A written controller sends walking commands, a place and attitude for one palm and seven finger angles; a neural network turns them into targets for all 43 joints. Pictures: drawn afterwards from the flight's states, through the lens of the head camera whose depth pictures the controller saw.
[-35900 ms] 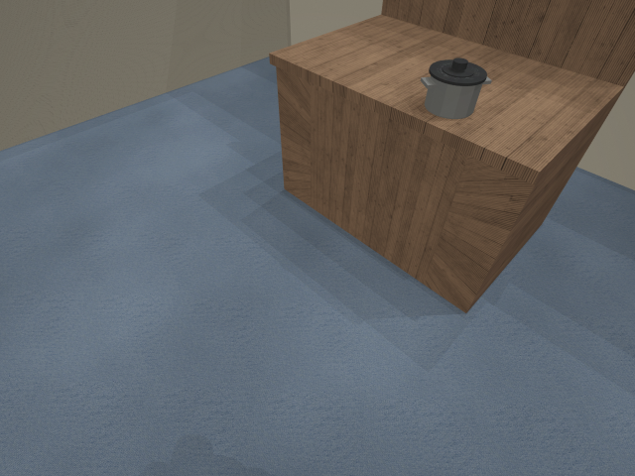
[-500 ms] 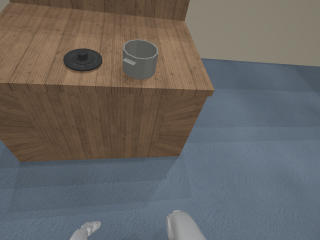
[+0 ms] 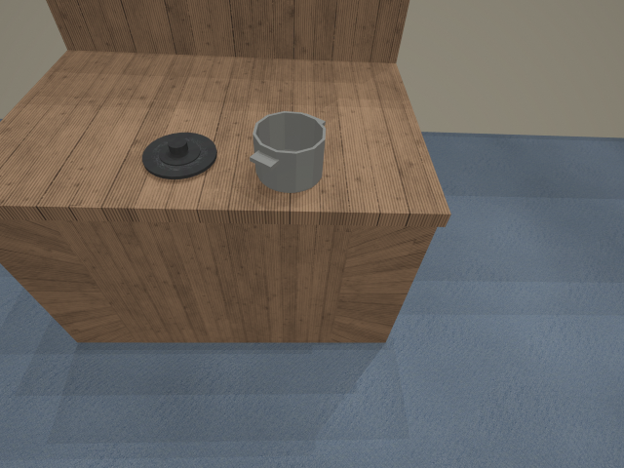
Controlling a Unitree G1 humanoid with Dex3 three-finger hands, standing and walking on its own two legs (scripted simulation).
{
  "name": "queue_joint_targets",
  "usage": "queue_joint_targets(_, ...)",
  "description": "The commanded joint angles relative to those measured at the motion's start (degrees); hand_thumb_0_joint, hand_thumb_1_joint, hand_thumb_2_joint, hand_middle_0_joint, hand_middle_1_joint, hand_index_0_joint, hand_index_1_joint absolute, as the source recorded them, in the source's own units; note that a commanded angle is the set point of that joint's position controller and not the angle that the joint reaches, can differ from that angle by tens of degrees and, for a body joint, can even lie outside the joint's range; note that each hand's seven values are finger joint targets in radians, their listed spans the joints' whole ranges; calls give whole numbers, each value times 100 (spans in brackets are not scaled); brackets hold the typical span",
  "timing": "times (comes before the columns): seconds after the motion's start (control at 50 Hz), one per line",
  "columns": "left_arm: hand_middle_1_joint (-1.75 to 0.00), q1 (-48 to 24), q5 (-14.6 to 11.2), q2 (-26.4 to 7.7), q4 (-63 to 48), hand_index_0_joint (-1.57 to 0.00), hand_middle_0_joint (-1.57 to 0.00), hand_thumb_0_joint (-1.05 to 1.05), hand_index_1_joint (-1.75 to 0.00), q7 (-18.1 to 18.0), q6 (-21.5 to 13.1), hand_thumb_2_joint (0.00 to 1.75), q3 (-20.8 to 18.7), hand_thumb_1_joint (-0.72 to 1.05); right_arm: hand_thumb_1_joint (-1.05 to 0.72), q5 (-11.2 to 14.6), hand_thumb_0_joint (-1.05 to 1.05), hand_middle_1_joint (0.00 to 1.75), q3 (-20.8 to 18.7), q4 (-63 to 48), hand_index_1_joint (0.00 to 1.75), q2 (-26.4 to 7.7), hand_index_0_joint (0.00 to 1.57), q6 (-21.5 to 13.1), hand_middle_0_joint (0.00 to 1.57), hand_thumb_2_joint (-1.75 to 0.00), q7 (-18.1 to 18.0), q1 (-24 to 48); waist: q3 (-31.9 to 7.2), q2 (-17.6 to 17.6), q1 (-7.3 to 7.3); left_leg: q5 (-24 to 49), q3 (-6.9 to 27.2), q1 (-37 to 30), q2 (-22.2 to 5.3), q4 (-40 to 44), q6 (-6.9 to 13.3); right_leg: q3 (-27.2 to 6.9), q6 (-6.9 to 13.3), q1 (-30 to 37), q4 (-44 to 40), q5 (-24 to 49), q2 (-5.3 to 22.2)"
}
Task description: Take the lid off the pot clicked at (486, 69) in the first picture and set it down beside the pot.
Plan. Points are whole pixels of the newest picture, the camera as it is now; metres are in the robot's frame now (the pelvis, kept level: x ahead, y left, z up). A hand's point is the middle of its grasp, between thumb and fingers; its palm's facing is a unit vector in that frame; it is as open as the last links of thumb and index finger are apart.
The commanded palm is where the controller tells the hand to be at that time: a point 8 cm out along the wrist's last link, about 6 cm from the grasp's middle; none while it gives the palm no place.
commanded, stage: stop stepping back and stand still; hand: left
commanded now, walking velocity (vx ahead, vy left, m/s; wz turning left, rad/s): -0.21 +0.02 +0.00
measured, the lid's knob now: (178, 145) +0.74 +0.33 -0.04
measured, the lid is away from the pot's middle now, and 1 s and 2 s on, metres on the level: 0.25 0.25 0.25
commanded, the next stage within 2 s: let the arm hang, fingers relaxed in 0.68 s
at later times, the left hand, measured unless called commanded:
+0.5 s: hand out of the picture +0.05 +0.15 -0.16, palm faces +0.03 -0.98 -0.21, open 7.3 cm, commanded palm none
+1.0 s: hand out of the picture -0.01 +0.15 -0.17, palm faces +0.04 -0.98 -0.18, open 7.3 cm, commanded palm none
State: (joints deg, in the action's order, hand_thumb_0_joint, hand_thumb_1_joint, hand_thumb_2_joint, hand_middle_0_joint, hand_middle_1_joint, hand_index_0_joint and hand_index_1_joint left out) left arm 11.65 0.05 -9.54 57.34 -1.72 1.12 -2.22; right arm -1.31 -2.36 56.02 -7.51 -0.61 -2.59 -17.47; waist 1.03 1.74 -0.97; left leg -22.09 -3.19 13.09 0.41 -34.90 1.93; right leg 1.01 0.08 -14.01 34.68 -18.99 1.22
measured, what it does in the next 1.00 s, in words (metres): stands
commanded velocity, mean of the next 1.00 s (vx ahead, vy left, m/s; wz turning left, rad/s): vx -0.03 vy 0.00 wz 0.00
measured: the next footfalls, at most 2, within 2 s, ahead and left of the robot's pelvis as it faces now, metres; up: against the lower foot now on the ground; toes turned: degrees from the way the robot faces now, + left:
none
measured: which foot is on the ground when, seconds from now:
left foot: down 0.00-1.00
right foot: down 0.00-1.00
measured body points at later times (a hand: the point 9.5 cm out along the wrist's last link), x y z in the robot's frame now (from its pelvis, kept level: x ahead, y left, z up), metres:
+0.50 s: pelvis -0.01 -0.03 +0.01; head +0.02 -0.03 +0.46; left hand +0.05 +0.20 -0.14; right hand +0.01 -0.26 -0.15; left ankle -0.04 +0.10 -0.73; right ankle -0.03 -0.13 -0.73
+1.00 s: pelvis -0.01 -0.02 +0.01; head +0.01 -0.01 +0.46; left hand -0.01 +0.20 -0.15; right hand -0.05 -0.22 -0.15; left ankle -0.04 +0.10 -0.73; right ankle -0.03 -0.13 -0.73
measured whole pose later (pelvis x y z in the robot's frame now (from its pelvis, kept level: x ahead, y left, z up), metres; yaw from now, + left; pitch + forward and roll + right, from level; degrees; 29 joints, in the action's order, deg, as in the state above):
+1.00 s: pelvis -0.01 -0.02 +0.01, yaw +0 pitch -1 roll -1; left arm 16.0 0.2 -7.8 64.1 -2.4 -0.2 -1.5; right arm -0.6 -1.7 64.3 -5.0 0.2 -1.8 -19.6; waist 2.5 0.2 -0.8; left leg -17.0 -2.7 8.9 -1.5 -26.7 0.2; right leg 1.6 1.0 -9.2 25.2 -15.4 -0.9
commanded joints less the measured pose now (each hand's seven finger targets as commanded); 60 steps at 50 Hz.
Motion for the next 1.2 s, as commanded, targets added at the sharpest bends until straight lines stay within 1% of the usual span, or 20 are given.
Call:
queue_joint_targets(0.0, -30, 430, 19, -573, -157, -20, -20, 0, -30, -97, -180, 90, -18, 90, -90, 152, 0, 30, -160, -67, 30, -501, 20, 1, 20, -90, -9, -415, -6, -280, -27, 3688, 521, -366, -709, 671, 22, -544, 247, 166, -684, 3044, 581)
queue_joint_targets(0.02, -30, 286, 24, -584, -191, -20, -20, 0, -30, -106, -179, 90, -30, 90, -90, 145, 0, 30, -197, -74, 30, -530, 20, 35, 20, -90, -2, -383, -79, 4, -72, 3293, 524, -413, -693, 691, 10, -523, 267, 179, -683, 3056, 604)
queue_joint_targets(0.04, -30, 225, 36, -580, -213, -20, -20, 0, -30, -120, -173, 90, -26, 90, -90, 137, 0, 30, -215, -78, 30, -581, 20, 67, 20, -90, 2, -326, -179, 206, -87, 3273, 491, -494, -681, 638, 20, -524, 263, 212, -655, 3216, 601)
queue_joint_targets(0.16, -30, 284, 48, -721, -320, -20, -20, 0, -30, -183, -160, 90, -100, 90, -90, 121, 0, 30, -274, -137, 30, -694, 20, 131, 20, -90, 1, -87, -838, 6, -70, 3914, 305, -839, -688, 389, -16, -477, 259, 590, -461, 4021, 641)
queue_joint_targets(0.2, -30, 242, 51, -703, -344, -20, -20, 0, -30, -185, -139, 90, -96, 90, -90, 118, 0, 30, -267, -147, 30, -653, 20, 147, 20, -90, 6, 4, -752, -121, -65, 3634, 312, -808, -685, 450, -6, -494, 265, 515, -529, 3741, 625)
queue_joint_targets(0.26, -30, 216, 51, -669, -306, -20, -20, 0, -30, -180, -150, 90, -66, 90, -90, 120, 0, 30, -238, -115, 30, -595, 20, 151, 20, -90, 24, 95, -566, -13, -45, 2991, 317, -667, -641, 569, -26, -566, 267, 507, -724, 3438, 606)
queue_joint_targets(0.4, -30, 144, 52, -584, -164, -20, -20, 0, -30, -127, -166, 90, -25, 90, -90, 90, 0, 30, -159, 96, 30, -501, 20, 147, 20, -90, 71, 23, 43, -48, -41, 1480, 351, -314, -561, 1031, -29, -633, 240, 363, -1310, 1829, 476)
queue_joint_targets(0.48, -30, 196, 49, -533, -61, -20, -20, 0, -30, -107, -184, 90, -26, 90, -90, 77, 0, 30, -121, 226, 30, -456, 20, 123, 20, -90, 83, -87, 257, -123, -17, 1185, 373, -213, -534, 1154, -28, -615, 258, 298, -1523, 1189, 423)
queue_joint_targets(0.5, -30, 190, 39, -522, -44, -20, -20, 0, -30, -96, -192, 90, -30, 90, -90, 66, 0, 30, -108, 264, 30, -460, 20, 107, 20, -90, 82, -152, 214, -222, -19, 1213, 393, -196, -555, 1197, -17, -610, 277, 363, -1527, 1172, 412)
queue_joint_targets(0.56, -30, 285, 23, -504, 47, -20, -20, 0, -30, -82, -215, 90, -23, 90, -90, 64, 0, 30, -85, 354, 30, -461, 20, 73, 20, -90, 78, -249, 161, -163, 11, 1318, 391, -204, -550, 1186, -14, -567, 288, 449, -1533, 1220, 414)
queue_joint_targets(0.58, -30, 268, 34, -477, 79, -20, -20, 0, -30, -87, -206, 90, -23, 90, -90, 72, 0, 30, -88, 386, 30, -421, 20, 83, 20, -90, 74, -270, 302, -154, 0, 1193, 392, -166, -543, 1222, -21, -562, 287, 366, -1568, 1062, 390)
queue_joint_targets(0.66, -30, 367, 13, -418, 182, -20, -20, 0, -30, -78, -228, 90, -13, 90, -90, 63, 0, 30, -68, 500, 30, -408, 20, 54, 20, -90, 66, -431, 230, -192, 11, 1267, 409, -186, -553, 1239, -2, -554, 308, 412, -1585, 1034, 380)
queue_joint_targets(0.68, -30, 352, 18, -413, 188, -20, -20, 0, -30, -84, -217, 90, -10, 90, -90, 75, 0, 30, -65, 511, 30, -368, 20, 63, 20, -90, 63, -465, 336, -179, -6, 1151, 432, -141, -564, 1277, 1, -518, 306, 345, -1582, 892, 353)
queue_joint_targets(0.74, -30, 459, 9, -364, 266, -20, -20, 0, -30, -86, -237, 90, -1, 90, -90, 72, 0, 30, -60, 586, 30, -361, 20, 34, 20, -90, 52, -561, 189, -142, 9, 1362, 420, -211, -574, 1248, 17, -493, 305, 457, -1522, 1164, 359)
queue_joint_targets(0.8, -30, 510, 11, -309, 327, -20, -20, 0, -30, -88, -224, 90, 19, 90, -90, 78, 0, 30, -50, 631, 30, -325, 20, 37, 20, -90, 41, -604, 390, -247, 3, 1291, 450, -182, -612, 1318, 37, -435, 297, 301, -1482, 1093, 320)
queue_joint_targets(0.96, -30, 733, 16, -207, 463, -20, -20, 0, -30, -96, -244, 90, 27, 90, -90, 95, 0, 30, -44, 698, 30, -266, 20, -13, 20, -90, 15, -665, 297, -219, 8, 1545, 459, -291, -633, 1302, 86, -378, 267, 355, -1365, 1340, 311)
queue_joint_targets(0.98, -30, 735, 22, -202, 472, -20, -20, 0, -30, -103, -237, 90, 36, 90, -90, 105, 0, 30, -47, 708, 30, -240, 20, -2, 20, -90, 12, -665, 413, -213, 1, 1462, 474, -265, -630, 1330, 86, -374, 267, 268, -1366, 1249, 295)
queue_joint_targets(1.06, -30, 855, 19, -176, 525, -20, -20, 0, -30, -105, -261, 90, 42, 90, -90, 106, 0, 30, -50, 719, 30, -243, 20, -33, 20, -90, 4, -658, 208, -194, 6, 1790, 448, -431, -627, 1231, 101, -373, 251, 354, -1313, 1575, 330)
queue_joint_targets(1.08, -30, 836, 33, -155, 511, -20, -20, 0, -30, -114, -252, 90, 45, 90, -90, 114, 0, 30, -58, 718, 30, -222, 20, -22, 20, -90, 3, -651, 387, -234, -11, 1691, 453, -374, -621, 1263, 97, -359, 253, 238, -1309, 1474, 312)
queue_joint_targets(1.18, -30, 926, 39, -109, 553, -20, -20, 0, -30, -118, -249, 90, 57, 90, -90, 114, 0, 30, -58, 725, 30, -209, 20, -25, 20, -90, -8, -623, 443, -260, -11, 1760, 435, -440, -635, 1273, 108, -350, 243, 173, -1287, 1510, 309)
